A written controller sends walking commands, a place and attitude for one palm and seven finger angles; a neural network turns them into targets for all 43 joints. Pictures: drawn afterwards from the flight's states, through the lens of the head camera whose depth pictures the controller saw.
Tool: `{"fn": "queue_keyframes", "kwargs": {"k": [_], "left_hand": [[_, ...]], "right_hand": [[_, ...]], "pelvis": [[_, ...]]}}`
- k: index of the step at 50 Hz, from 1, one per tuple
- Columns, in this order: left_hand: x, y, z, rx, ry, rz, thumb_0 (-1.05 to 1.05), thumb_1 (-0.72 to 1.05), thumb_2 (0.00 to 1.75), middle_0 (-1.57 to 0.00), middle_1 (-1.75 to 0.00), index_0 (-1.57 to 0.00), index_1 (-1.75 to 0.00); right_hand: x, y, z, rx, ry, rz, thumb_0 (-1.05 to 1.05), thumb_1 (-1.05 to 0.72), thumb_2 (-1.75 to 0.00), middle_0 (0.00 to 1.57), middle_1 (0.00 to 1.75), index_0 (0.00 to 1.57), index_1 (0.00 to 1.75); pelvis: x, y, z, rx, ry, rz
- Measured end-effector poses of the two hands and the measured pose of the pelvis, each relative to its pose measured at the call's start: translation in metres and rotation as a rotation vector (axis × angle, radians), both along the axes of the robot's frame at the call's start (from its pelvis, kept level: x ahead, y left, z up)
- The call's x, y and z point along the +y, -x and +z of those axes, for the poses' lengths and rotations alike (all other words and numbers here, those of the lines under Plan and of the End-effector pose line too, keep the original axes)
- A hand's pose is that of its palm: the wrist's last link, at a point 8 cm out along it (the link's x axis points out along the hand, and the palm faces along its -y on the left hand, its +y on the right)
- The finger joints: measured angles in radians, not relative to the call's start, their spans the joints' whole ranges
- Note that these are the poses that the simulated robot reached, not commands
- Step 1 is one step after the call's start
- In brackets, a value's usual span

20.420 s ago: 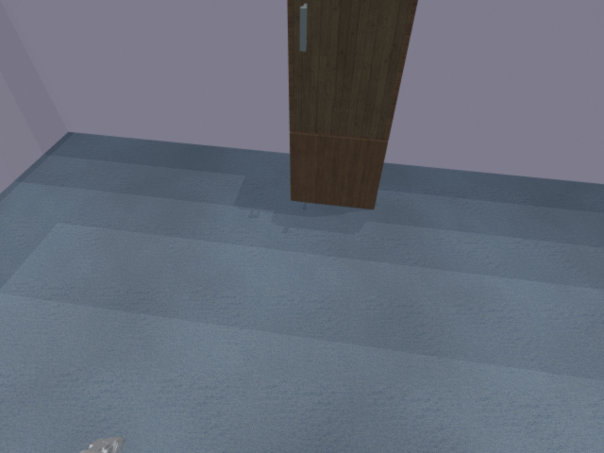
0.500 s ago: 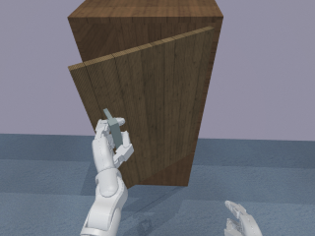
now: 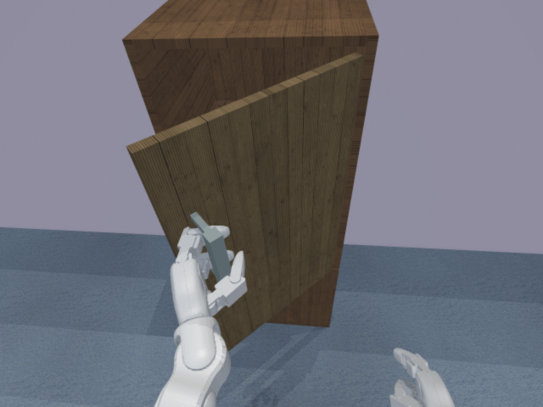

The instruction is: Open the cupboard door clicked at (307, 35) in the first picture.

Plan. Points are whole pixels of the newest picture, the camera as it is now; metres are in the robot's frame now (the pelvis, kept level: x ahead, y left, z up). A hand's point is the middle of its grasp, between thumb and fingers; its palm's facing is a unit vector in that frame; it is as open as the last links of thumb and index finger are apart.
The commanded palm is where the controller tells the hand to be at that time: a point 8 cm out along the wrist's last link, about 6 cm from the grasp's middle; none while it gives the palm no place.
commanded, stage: open thumb and fingers to let go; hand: left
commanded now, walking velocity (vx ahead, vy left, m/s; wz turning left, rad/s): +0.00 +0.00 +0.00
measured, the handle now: (212, 253) +0.32 +0.10 +0.09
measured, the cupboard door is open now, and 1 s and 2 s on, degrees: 44 44 44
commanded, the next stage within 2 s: slide the hand sideways off the handle in 0.60 s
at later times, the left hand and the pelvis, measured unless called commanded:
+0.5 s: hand (228, 279) +0.27 +0.07 +0.09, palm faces +0.27 -0.96 +0.00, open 14.7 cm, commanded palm +0.23 +0.11 +0.09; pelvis -0.01 +0.02 +0.00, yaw +0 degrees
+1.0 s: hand (221, 299) +0.24 +0.08 +0.09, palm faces -0.17 -0.98 +0.07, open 16.5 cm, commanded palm +0.22 +0.12 +0.09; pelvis -0.03 +0.05 +0.00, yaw -2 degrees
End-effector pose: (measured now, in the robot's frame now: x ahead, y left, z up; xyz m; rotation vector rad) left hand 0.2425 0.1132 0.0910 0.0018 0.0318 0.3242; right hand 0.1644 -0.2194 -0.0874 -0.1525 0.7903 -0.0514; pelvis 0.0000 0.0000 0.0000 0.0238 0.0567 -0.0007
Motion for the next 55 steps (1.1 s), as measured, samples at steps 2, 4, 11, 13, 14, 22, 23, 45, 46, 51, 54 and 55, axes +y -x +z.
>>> {"fn": "queue_keyframes", "kwargs": {"k": [2, 4, 11, 13, 14, 22, 23, 45, 46, 51, 54, 55], "left_hand": [[0.002, 0.003, -0.001, -0.001, -0.001, 0.006, 0.0, 0.44, 0.7, -0.36, -1.3, -0.38, -1.31], [0.005, 0.005, -0.001, -0.005, -0.002, 0.012, 0.0, 0.34, 0.66, -0.35, -1.29, -0.37, -1.29], [0.006, 0.007, 0.001, -0.034, 0.005, -0.008, 0.0, -0.07, 0.48, -0.33, -1.25, -0.33, -1.25], [0.007, 0.007, 0.001, -0.038, 0.005, -0.014, 0.0, -0.18, 0.44, -0.32, -1.23, -0.32, -1.23], [0.007, 0.007, 0.002, -0.039, 0.004, -0.017, 0.0, -0.23, 0.41, -0.31, -1.22, -0.32, -1.22], [0.008, 0.006, 0.001, -0.037, -0.006, -0.041, -0.01, -0.45, 0.32, -0.27, -1.02, -0.27, -1.02], [0.008, 0.006, 0.001, -0.038, -0.006, -0.043, -0.01, -0.46, 0.32, -0.27, -0.98, -0.27, -0.98], [0.023, 0.007, -0.002, -0.08, -0.049, -0.504, -0.02, -0.5, 0.3, -0.19, -0.36, -0.1, -0.37], [0.023, 0.008, -0.002, -0.078, -0.024, -0.52, -0.02, -0.51, 0.3, -0.18, -0.35, -0.1, -0.36], [0.021, 0.015, -0.002, -0.08, 0.082, -0.474, -0.02, -0.51, 0.3, -0.12, -0.32, -0.11, -0.32], [0.019, 0.025, 0.0, -0.1, 0.073, -0.456, -0.02, -0.51, 0.3, -0.11, -0.31, -0.12, -0.31], [0.019, 0.028, -0.001, -0.102, 0.06, -0.455, -0.02, -0.51, 0.3, -0.11, -0.31, -0.13, -0.31]], "right_hand": [[0.001, 0.0, 0.0, -0.003, -0.005, 0.001, 0.01, -0.9, -0.9, 0.2, 0.3, 0.2, 0.3], [0.002, 0.0, -0.001, -0.006, -0.007, 0.003, 0.01, -0.9, -0.9, 0.2, 0.3, 0.2, 0.3], [0.008, 0.003, -0.002, -0.013, -0.007, 0.005, 0.01, -0.9, -0.9, 0.2, 0.3, 0.2, 0.3], [0.01, 0.005, -0.002, -0.013, -0.007, 0.002, 0.01, -0.9, -0.9, 0.2, 0.3, 0.2, 0.3], [0.011, 0.006, -0.001, -0.014, -0.007, 0.001, 0.01, -0.9, -0.9, 0.2, 0.3, 0.2, 0.3], [0.022, 0.013, 0.0, -0.019, -0.005, -0.005, 0.01, -0.9, -0.9, 0.2, 0.3, 0.2, 0.3], [0.024, 0.014, 0.0, -0.018, -0.005, -0.004, 0.01, -0.9, -0.9, 0.2, 0.3, 0.2, 0.3], [0.047, 0.039, 0.0, -0.018, -0.008, -0.011, 0.01, -0.9, -0.9, 0.2, 0.3, 0.21, 0.3], [0.047, 0.041, 0.0, -0.023, -0.009, -0.021, 0.01, -0.9, -0.9, 0.2, 0.3, 0.2, 0.3], [0.048, 0.048, 0.005, -0.049, -0.015, -0.047, 0.01, -0.9, -0.9, 0.2, 0.3, 0.2, 0.3], [0.049, 0.048, 0.009, -0.064, -0.016, -0.041, 0.01, -0.9, -0.9, 0.2, 0.3, 0.2, 0.3], [0.049, 0.047, 0.011, -0.068, -0.016, -0.038, 0.01, -0.9, -0.9, 0.2, 0.3, 0.2, 0.3]], "pelvis": [[0.0, 0.0, 0.0, 0.0, 0.0, 0.001], [0.001, 0.001, -0.001, -0.001, 0.0, 0.003], [0.006, 0.005, -0.002, 0.0, 0.004, 0.004], [0.008, 0.006, -0.003, -0.001, 0.006, 0.003], [0.009, 0.006, -0.003, -0.002, 0.007, 0.002], [0.019, 0.012, -0.003, -0.012, 0.019, -0.002], [0.021, 0.013, -0.003, -0.013, 0.02, -0.002], [0.044, 0.032, -0.005, -0.018, 0.036, -0.008], [0.046, 0.032, -0.005, -0.02, 0.036, -0.012], [0.051, 0.029, -0.004, -0.02, 0.032, -0.032], [0.051, 0.027, -0.004, -0.014, 0.028, -0.042], [0.051, 0.026, -0.005, -0.013, 0.028, -0.043]]}}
